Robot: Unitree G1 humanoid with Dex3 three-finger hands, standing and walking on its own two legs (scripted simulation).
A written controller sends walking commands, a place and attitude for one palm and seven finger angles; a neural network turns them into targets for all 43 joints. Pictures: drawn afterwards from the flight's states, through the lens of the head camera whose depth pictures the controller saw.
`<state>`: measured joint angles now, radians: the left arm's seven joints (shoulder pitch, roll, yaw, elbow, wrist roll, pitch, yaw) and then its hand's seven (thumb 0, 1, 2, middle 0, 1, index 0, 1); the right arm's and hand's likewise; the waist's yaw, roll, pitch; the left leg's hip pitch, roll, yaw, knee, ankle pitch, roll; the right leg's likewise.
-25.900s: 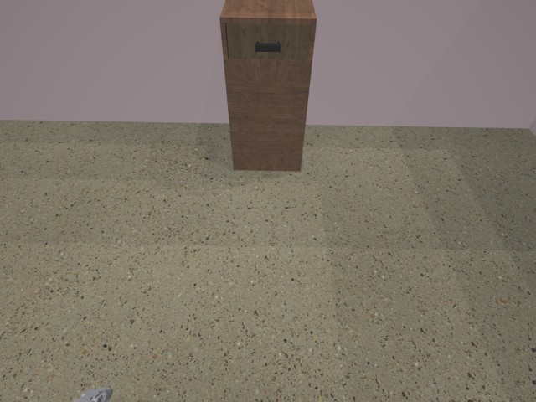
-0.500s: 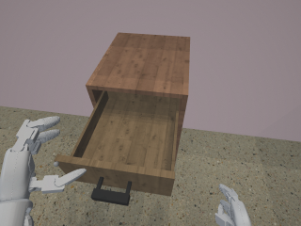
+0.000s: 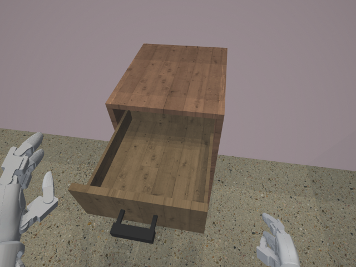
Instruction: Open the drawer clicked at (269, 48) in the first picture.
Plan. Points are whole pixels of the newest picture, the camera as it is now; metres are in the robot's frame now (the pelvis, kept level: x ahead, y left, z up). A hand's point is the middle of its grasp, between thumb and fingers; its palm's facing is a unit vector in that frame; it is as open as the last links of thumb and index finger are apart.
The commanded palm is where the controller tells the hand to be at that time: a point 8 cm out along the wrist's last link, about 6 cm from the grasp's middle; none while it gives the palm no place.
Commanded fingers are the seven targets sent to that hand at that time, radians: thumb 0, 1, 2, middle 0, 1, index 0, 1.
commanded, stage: draw the hand back to the body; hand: left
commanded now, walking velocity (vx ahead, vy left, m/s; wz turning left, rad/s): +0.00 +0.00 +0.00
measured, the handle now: (135, 224) +0.23 +0.14 -0.06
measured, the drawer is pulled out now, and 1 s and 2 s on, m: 0.30 0.30 0.30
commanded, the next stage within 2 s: step back with the hand held close in 0.06 s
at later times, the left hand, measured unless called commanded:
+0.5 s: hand (47, 212) +0.16 +0.24 +0.14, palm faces +0.27 -0.82 -0.50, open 7.4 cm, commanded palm +0.09 +0.29 +0.17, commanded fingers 0.00 0.90 0.90 -0.20 -0.30 -0.20 -0.30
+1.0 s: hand out of the picture +0.07 +0.23 +0.16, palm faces +0.42 -0.80 -0.42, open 7.4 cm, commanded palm +0.00 +0.28 +0.17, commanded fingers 0.00 0.90 0.90 -0.20 -0.30 -0.20 -0.30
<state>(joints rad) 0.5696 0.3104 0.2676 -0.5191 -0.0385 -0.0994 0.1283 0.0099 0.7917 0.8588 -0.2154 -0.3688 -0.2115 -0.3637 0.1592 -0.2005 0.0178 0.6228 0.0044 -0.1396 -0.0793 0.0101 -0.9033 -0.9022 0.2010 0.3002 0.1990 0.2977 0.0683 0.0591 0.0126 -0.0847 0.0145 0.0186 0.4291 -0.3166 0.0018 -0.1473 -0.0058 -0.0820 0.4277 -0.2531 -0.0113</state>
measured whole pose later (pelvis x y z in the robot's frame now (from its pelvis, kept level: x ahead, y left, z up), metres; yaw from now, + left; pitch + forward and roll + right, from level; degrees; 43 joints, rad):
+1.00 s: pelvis -0.11 -0.01 -0.02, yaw +3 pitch +0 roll +1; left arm 0.60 0.37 0.35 -0.62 -0.03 -0.22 0.17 0.01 0.89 0.90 -0.21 -0.30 -0.21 -0.30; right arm 0.20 -0.21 0.01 0.58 -0.01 -0.09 -0.08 0.01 -0.90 -0.90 0.20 0.30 0.20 0.30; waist -0.01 -0.04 0.04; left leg -0.32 0.00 0.02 0.58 -0.26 0.01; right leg -0.43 -0.04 -0.08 0.62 -0.21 -0.01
